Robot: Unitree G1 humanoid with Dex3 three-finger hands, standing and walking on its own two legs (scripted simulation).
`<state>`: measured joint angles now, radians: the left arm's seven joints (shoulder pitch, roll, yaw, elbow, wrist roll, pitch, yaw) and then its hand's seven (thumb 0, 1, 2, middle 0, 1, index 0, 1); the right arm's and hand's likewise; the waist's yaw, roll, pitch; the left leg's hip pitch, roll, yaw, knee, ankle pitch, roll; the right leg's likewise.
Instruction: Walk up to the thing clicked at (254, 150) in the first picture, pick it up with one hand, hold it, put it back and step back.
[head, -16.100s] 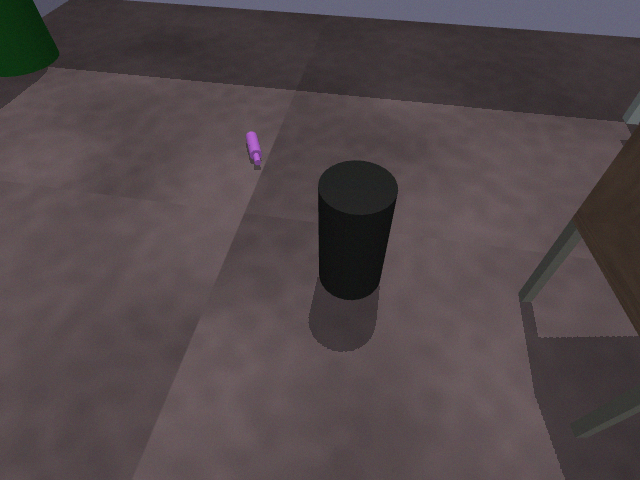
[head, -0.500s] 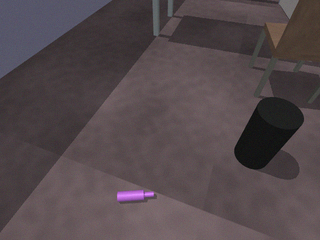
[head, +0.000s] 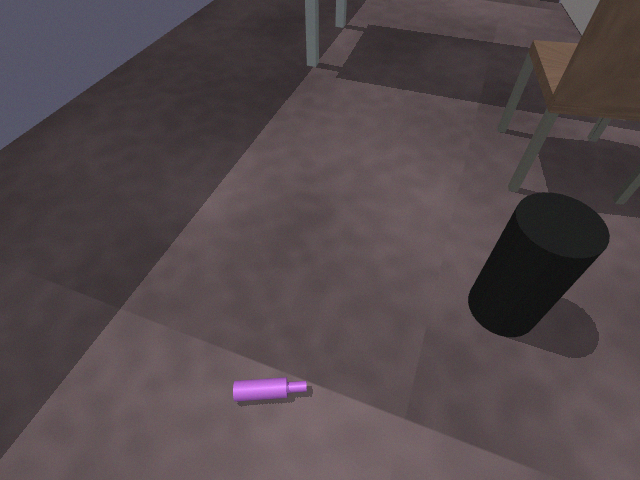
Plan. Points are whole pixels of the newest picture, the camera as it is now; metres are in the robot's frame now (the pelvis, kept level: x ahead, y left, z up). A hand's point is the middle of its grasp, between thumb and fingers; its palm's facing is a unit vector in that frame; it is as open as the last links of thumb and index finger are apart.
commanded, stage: stand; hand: left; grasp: from above
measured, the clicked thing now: (270, 388) +0.47 +0.16 -0.75
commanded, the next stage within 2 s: rise first in 0.84 s
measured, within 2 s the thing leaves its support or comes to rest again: neither
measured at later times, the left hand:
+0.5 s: hand out of the picture +0.08 +0.26 -0.15, palm faces -0.03 -0.94 -0.35, open 7.4 cm
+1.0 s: hand out of the picture +0.08 +0.25 -0.16, palm faces +0.00 -0.94 -0.35, open 7.4 cm
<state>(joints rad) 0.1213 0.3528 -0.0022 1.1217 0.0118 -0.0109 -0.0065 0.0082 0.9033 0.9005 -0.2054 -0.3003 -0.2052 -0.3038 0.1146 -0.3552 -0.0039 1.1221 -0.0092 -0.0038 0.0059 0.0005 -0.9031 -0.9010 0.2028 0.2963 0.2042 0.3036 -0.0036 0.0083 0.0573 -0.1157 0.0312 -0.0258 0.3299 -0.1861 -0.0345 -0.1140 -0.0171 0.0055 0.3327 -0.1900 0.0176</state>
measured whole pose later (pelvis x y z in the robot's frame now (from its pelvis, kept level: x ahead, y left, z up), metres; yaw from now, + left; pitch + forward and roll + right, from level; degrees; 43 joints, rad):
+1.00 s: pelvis +0.00 +0.00 +0.00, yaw +0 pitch +0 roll +0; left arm 0.13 0.34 0.02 1.07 -0.01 -0.01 0.00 0.01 0.88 0.91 -0.20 -0.32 -0.20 -0.33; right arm 0.15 -0.35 0.00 1.03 0.02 -0.01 -0.02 0.00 -0.91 -0.90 0.20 0.30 0.20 0.30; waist -0.01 0.01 0.05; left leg -0.16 0.03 -0.03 0.37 -0.20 -0.03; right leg -0.16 -0.02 0.00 0.37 -0.21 0.02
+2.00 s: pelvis -0.02 +0.01 -0.12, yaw +0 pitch +20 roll -2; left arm 0.25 0.33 0.09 0.41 0.29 0.25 0.01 0.00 -0.56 0.98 -0.08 -1.05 -0.08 -1.06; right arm 0.20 -0.23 -0.02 0.53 0.00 -0.17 -0.05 0.01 -0.91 -0.90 0.20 0.30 0.20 0.30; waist -0.04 0.02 -0.14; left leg -1.05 0.02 -0.06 1.26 -0.57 -0.03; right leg -1.02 -0.01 0.00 1.22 -0.55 0.03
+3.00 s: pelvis -0.10 +0.02 -0.41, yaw -4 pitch +34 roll -6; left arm -0.89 0.67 0.07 1.36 1.23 -0.19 0.35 0.00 -0.51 1.02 -0.10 -0.96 -0.10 -0.97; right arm 0.18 -0.27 0.00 0.76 -0.10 -0.05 0.09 0.00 -0.89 -0.90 0.20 0.30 0.20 0.30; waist -0.21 0.01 -0.10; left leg -2.20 -0.03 -0.13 2.26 -0.66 -0.04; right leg -2.14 0.01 -0.01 2.20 -0.66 0.05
